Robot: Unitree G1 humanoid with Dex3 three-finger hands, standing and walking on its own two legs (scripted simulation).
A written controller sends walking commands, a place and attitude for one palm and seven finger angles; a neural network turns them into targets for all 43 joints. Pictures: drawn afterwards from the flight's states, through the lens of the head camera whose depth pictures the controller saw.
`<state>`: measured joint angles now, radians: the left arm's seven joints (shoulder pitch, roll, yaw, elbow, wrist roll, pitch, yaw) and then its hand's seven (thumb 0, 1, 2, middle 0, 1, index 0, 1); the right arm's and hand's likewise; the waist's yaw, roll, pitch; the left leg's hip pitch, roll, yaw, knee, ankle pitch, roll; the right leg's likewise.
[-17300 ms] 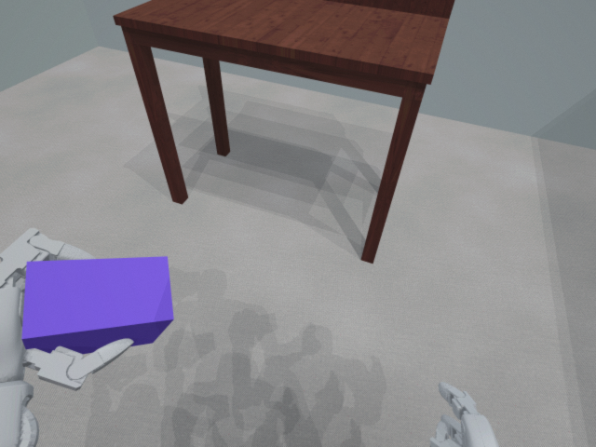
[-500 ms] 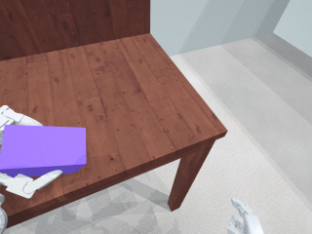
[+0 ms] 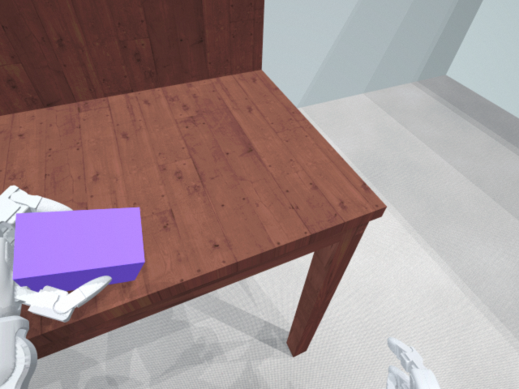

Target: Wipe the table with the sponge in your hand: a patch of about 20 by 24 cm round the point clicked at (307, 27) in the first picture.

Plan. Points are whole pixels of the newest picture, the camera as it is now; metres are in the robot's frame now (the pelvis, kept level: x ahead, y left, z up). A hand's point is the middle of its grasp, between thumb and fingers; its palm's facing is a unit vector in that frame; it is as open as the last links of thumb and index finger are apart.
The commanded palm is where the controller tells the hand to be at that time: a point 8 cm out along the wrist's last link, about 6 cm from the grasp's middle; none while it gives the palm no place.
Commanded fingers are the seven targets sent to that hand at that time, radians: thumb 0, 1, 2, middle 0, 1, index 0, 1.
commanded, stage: come to a stop and stand still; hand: left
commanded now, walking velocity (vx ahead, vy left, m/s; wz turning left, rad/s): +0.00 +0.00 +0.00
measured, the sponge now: (102, 250) +0.23 +0.22 +0.14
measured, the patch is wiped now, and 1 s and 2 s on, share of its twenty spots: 0.00 0.00 0.00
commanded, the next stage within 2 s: look again from close up in 0.78 s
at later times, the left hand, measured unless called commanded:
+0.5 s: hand (48, 234) +0.23 +0.28 +0.17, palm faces +0.47 -0.83 -0.30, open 10.7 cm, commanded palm +0.17 +0.30 +0.18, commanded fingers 0.00 0.10 1.30 -1.20 -1.60 -1.20 -1.60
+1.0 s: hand (51, 230) +0.24 +0.28 +0.17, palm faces +0.45 -0.83 -0.33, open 10.7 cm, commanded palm +0.18 +0.31 +0.18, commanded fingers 0.00 0.10 1.30 -1.20 -1.60 -1.20 -1.60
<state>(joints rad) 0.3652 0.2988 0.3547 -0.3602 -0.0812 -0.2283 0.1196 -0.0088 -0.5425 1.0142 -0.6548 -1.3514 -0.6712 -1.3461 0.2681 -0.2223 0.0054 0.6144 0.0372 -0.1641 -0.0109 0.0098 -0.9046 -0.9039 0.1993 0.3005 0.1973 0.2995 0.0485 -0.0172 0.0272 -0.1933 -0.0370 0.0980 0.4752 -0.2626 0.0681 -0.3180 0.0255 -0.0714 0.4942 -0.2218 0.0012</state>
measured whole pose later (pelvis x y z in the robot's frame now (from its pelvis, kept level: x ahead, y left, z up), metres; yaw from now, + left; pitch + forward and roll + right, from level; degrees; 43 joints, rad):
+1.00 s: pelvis +0.03 +0.02 +0.00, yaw +3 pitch -2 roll -2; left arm 0.41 0.35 0.36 -0.48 -0.05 -0.18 0.12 -0.01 -0.54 1.02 -0.66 -1.34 -0.68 -1.34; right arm 0.22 -0.19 0.02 0.57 0.02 -0.09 -0.02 0.01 -0.90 -0.90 0.20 0.30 0.20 0.30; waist 0.02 -0.02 0.05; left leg -0.14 -0.05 0.05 0.47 -0.31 0.08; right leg -0.21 0.03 -0.08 0.43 -0.19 -0.03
